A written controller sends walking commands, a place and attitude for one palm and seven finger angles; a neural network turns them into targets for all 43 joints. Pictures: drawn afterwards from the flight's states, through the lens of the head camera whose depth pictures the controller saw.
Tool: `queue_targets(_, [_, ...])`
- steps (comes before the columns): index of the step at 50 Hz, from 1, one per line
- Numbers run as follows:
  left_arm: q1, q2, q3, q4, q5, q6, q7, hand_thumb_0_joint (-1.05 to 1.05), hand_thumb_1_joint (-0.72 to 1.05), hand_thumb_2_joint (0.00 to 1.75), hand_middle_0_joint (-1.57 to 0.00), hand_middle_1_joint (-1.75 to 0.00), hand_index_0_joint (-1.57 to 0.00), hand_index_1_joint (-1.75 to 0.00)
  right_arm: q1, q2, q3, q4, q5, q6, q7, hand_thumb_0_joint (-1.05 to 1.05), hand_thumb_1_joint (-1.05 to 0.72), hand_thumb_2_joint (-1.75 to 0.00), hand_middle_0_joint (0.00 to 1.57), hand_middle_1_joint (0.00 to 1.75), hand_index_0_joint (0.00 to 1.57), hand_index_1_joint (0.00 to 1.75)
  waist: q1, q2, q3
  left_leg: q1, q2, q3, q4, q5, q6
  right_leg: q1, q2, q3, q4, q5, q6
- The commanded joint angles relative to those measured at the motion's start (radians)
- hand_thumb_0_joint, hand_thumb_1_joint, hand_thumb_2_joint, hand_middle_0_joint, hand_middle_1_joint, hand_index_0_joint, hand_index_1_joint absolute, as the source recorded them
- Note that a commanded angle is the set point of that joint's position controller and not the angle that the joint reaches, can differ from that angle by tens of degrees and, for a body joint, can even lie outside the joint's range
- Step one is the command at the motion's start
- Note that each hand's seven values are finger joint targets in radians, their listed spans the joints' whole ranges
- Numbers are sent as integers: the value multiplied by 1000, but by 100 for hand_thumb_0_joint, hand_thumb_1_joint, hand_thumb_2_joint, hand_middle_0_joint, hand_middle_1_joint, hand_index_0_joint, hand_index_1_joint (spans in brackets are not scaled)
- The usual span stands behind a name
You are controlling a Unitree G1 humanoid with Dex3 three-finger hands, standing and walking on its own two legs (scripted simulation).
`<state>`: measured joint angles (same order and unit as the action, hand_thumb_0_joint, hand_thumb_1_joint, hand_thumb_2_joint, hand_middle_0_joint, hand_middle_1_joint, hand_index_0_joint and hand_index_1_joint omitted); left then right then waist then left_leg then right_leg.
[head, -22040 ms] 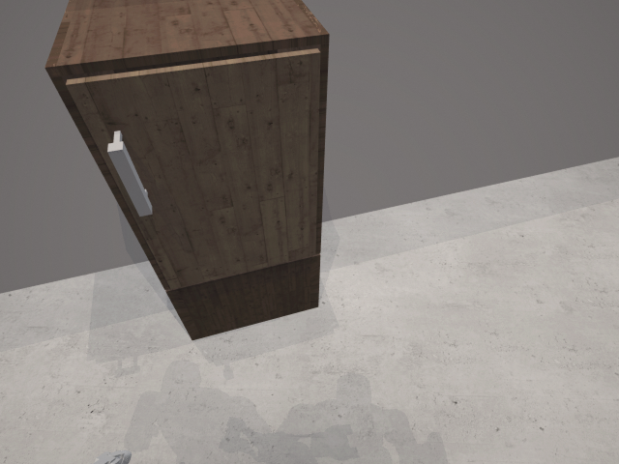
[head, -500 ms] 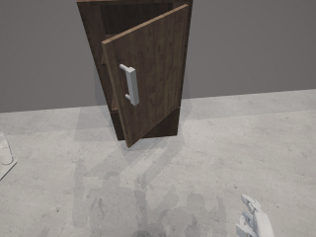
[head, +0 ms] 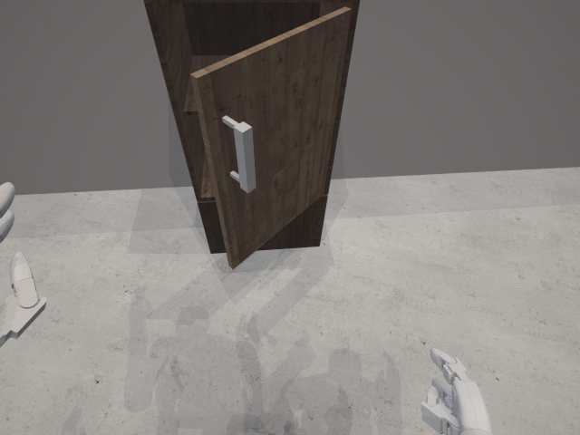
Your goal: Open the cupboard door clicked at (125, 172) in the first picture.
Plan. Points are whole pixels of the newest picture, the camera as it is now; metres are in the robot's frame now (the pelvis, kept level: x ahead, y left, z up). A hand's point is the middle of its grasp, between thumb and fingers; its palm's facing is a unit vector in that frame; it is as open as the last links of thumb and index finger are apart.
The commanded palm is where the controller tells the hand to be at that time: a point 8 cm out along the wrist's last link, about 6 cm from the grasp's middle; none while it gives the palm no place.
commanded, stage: let the arm hang, fingers relaxed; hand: left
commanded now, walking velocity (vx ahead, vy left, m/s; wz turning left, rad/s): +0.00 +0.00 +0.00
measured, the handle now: (238, 155) +0.61 +0.14 +0.01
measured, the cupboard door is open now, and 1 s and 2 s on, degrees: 42 42 42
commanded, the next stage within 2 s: look to check the result in 1.12 s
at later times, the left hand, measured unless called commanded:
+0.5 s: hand out of the picture -0.12 +0.19 -0.18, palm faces +0.08 -0.98 -0.18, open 7.2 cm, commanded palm none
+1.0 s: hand out of the picture -0.06 +0.19 -0.18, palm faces +0.08 -0.98 -0.16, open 7.3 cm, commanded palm none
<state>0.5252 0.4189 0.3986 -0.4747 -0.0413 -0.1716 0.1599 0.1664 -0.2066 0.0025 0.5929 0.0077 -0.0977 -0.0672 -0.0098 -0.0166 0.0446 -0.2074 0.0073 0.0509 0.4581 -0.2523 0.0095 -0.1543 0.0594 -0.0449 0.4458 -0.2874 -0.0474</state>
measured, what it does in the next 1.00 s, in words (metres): shifts its weight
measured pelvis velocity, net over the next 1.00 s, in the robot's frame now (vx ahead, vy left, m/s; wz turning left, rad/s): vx -0.06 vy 0.03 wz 0.04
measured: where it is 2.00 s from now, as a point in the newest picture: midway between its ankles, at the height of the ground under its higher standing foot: outside the picture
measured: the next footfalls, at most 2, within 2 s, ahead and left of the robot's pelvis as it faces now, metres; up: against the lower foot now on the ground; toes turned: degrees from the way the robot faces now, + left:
none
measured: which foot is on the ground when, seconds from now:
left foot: down 0.00-1.00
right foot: down 0.00-1.00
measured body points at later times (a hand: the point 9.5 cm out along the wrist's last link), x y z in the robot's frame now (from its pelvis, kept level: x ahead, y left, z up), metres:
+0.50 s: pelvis -0.06 +0.02 +0.00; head -0.04 +0.03 +0.45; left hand -0.12 +0.24 -0.16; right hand -0.06 -0.22 -0.15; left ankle -0.01 +0.11 -0.74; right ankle -0.04 -0.07 -0.74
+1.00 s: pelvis -0.06 +0.03 +0.00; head -0.06 +0.03 +0.45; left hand -0.07 +0.24 -0.16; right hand -0.07 -0.17 -0.16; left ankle -0.01 +0.11 -0.74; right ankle -0.04 -0.07 -0.74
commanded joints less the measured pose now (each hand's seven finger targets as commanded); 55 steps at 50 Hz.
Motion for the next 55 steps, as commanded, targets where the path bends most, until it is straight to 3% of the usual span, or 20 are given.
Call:
queue_targets(1, [-67, -24, -302, 578, 70, 79, -115, 0, 90, 90, -20, -30, -20, -30, -119, -268, -74, 78, 14, -73, 76, 0, -90, -90, 20, 30, 20, 30, -19, 110, -74, -68, 105, -106, 91, 524, 19, -50, -174, 36, 83, 480, 20])
queue_targets(2, [-77, -7, -276, 630, 67, 141, -144, 0, 90, 90, -20, -30, -20, -30, -29, -254, -83, 94, 5, -21, 75, 0, -90, -90, 20, 30, 20, 30, -3, 122, -154, -14, 112, -115, 67, 507, 18, -62, -172, 95, 63, 391, 1])
queue_targets(3, [-75, -10, -278, 622, 69, 151, -153, 0, 90, 90, -20, -30, -20, -30, -7, -241, -80, 84, 2, -7, 71, 0, -90, -90, 20, 30, 20, 30, 2, 96, -154, -1, 120, -116, 71, 520, 24, -77, -158, 88, 65, 350, 1])
queue_targets(4, [-102, -22, -290, 661, 69, 149, -157, 0, 90, 90, -20, -30, -20, -30, -1, -237, -73, 90, -5, 5, 70, 0, -90, -90, 20, 30, 20, 30, 6, 69, -178, -59, 147, -157, 48, 412, 50, -65, -152, 70, 84, 250, 2])
queue_targets(6, [-184, -5, -307, 767, 72, 147, -161, 0, 90, 90, -20, -30, -20, -30, -24, -238, -52, 100, -17, 24, 69, 0, -90, -90, 20, 30, 20, 30, 17, -59, -149, -144, 152, -219, 3, 334, 78, -21, -131, 72, 85, 170, 6])
queue_targets(7, [-211, -2, -311, 825, 74, 147, -161, 0, 90, 90, -20, -30, -20, -30, -35, -236, -46, 115, -22, 30, 67, 0, -90, -90, 20, 30, 20, 30, 19, -138, -142, -146, 140, -220, 3, 292, 72, -14, -141, 87, 57, 164, 3])
queue_targets(8, [-247, 1, -321, 882, 75, 148, -160, 0, 90, 90, -20, -30, -20, -30, -36, -224, -41, 123, -24, 40, 68, 0, -90, -90, 20, 30, 20, 30, 14, -172, -131, -130, 119, -205, -1, 245, 56, -33, -159, 107, 33, 144, -6])
queue_targets(10, [-278, -22, -341, 1006, 68, 158, -155, 0, 90, 90, -20, -30, -20, -30, -24, -197, -29, 170, -32, 62, 67, 0, -90, -90, 20, 30, 20, 30, 5, -154, -107, -84, 82, -179, 3, 177, 45, -77, -184, 139, -9, 107, -20])
queue_targets(11, [-291, -32, -350, 1062, 66, 164, -152, 0, 90, 90, -20, -30, -20, -30, -17, -183, -22, 192, -35, 73, 66, 0, -90, -90, 20, 30, 20, 30, -1, -112, -91, -72, 74, -174, -12, 156, 41, -86, -186, 145, -26, 84, -21])
queue_targets(15, [-271, -55, -370, 1248, 57, 175, -143, 0, 90, 90, -20, -30, -20, -30, -9, -147, -2, 272, -38, 96, 59, 0, -90, -90, 20, 30, 20, 30, 10, 128, -48, -81, 75, -181, -102, 50, 38, -46, -158, 137, -65, -1, -9])
queue_targets(20, [-206, -90, -370, 1426, 50, 171, -140, 0, 90, 90, -20, -30, -20, -30, 66, -97, -3, 367, -32, 110, 45, 0, -90, -90, 20, 30, 20, 30, 9, 191, -27, -91, 63, -174, -127, -92, 32, -28, -162, 135, -131, -61, -22])
queue_targets(22, [-194, -105, -374, 1474, 49, 171, -140, 0, 90, 90, -20, -30, -20, -30, 104, -84, -5, 398, -32, 116, 41, 0, -90, -90, 20, 30, 20, 30, 3, 145, -6, -94, 60, -172, -126, -122, 31, -53, -162, 137, -150, -112, -24])
queue_targets(24, [-184, -121, -377, 1510, 50, 171, -139, 0, 90, 90, -20, -30, -20, -30, 146, -74, -10, 423, -30, 119, 38, 0, -90, -90, 20, 30, 20, 30, -2, 61, 12, -76, 63, -169, -117, -113, 36, -85, -164, 135, -169, -148, -24])
queue_targets(29, [-155, -153, -379, 1569, 50, 173, -132, 0, 90, 90, -20, -30, -20, -30, 215, -45, -13, 477, -32, 121, 34, 0, -90, -90, 20, 30, 20, 30, -7, -8, 53, -74, 66, -169, -114, -115, 42, -140, -161, 129, -174, -203, -22])
queue_targets(35, [-127, -175, -374, 1598, 51, 176, -127, 0, 90, 90, -20, -30, -20, -30, 245, -9, -11, 507, -35, 119, 33, 0, -90, -90, 20, 30, 20, 30, -1, -18, 79, -96, 60, -170, -119, -118, 46, -162, -162, 127, -161, -219, -23])
queue_targets(40, [-117, -192, -372, 1602, 51, 173, -123, 0, 90, 90, -20, -30, -20, -30, 239, 1, -10, 515, -36, 107, 30, 0, -90, -90, 20, 30, 20, 30, 12, 59, 79, -143, 82, -213, -189, -149, 52, -103, -141, 99, -104, -110, -12])
queue_targets(42, [-116, -195, -371, 1601, 54, 173, -123, 0, 90, 90, -20, -30, -20, -30, 234, 1, -12, 515, -35, 105, 30, 0, -90, -90, 20, 30, 20, 30, 16, 57, 98, -167, 88, -224, -210, -172, 53, -89, -137, 93, -94, -83, -7])
queue_targets(51, [-137, -208, -369, 1594, 53, 164, -121, 0, 90, 90, -20, -30, -20, -30, 231, 10, -15, 516, -33, 94, 28, 0, -90, -90, 20, 30, 20, 30, 9, 58, 61, -122, 83, -209, -205, -95, 46, -62, -147, 93, -99, -14, -7])
queue_targets(55, [-145, -207, -372, 1597, 51, 156, -121, 0, 90, 90, -20, -30, -20, -30, 223, 8, -12, 516, -29, 88, 27, 0, -90, -90, 20, 30, 20, 30, 5, 31, 35, -73, 79, -187, -180, -2, 45, -50, -159, 97, -110, 32, -8])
